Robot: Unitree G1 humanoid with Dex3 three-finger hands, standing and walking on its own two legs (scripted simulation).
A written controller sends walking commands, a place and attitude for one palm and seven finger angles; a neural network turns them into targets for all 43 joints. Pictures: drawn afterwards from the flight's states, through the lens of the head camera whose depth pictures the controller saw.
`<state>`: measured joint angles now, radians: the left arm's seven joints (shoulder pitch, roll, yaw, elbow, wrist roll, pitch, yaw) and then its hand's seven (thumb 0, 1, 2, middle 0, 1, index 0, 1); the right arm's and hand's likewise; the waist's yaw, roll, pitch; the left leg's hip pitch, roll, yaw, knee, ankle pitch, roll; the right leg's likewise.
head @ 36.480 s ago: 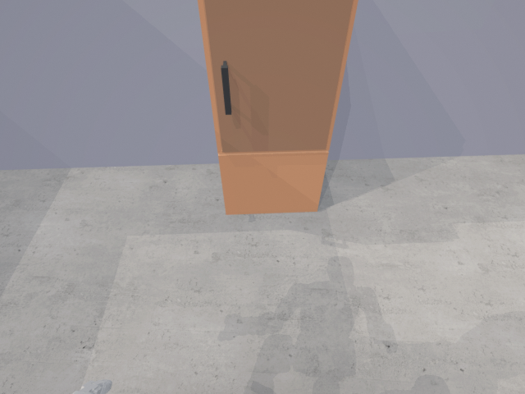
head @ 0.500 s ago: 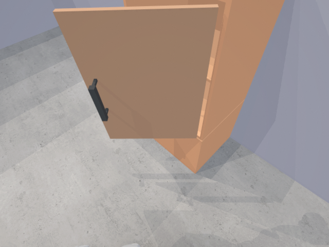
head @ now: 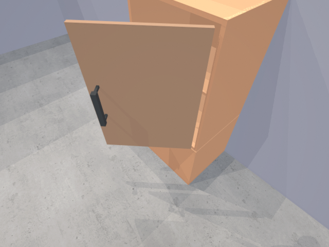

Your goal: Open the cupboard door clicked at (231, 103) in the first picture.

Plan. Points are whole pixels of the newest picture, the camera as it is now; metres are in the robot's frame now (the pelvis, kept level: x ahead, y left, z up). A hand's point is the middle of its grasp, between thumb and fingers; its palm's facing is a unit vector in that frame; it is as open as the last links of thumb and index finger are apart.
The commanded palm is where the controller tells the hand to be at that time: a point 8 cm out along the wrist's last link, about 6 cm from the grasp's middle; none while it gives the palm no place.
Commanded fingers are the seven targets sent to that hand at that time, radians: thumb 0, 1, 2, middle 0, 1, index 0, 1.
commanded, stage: come to a stop and stand still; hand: left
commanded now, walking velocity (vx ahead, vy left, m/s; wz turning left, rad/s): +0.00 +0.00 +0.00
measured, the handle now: (100, 106) +0.60 +0.29 -0.06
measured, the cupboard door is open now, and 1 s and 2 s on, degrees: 44 44 44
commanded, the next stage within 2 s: look again from close up in 0.02 s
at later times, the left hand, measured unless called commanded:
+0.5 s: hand out of the picture +0.05 +0.24 -0.17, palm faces +0.02 -0.96 -0.28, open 7.4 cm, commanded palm none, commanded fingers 0.00 0.90 0.90 -0.20 -0.30 -0.20 -0.30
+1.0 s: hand out of the picture -0.05 +0.25 -0.18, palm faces +0.01 -0.98 -0.19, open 7.4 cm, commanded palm none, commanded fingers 0.00 0.90 0.90 -0.20 -0.30 -0.20 -0.30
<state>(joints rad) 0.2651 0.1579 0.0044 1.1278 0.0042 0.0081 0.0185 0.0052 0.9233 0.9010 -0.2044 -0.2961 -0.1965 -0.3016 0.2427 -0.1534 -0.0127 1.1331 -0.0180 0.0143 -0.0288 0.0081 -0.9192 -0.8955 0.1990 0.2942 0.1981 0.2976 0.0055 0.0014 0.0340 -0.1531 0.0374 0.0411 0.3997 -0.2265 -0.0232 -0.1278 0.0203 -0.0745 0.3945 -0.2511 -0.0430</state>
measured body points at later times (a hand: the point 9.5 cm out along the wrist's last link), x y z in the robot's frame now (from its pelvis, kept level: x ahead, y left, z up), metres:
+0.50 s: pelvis -0.01 +0.02 -0.01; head -0.03 +0.03 +0.44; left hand +0.05 +0.29 -0.15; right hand +0.07 -0.24 -0.14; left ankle -0.01 +0.13 -0.74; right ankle -0.02 -0.09 -0.74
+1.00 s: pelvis -0.03 +0.07 +0.00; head -0.04 +0.08 +0.45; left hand -0.05 +0.30 -0.17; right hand -0.03 -0.18 -0.15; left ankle -0.01 +0.13 -0.74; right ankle -0.02 -0.08 -0.74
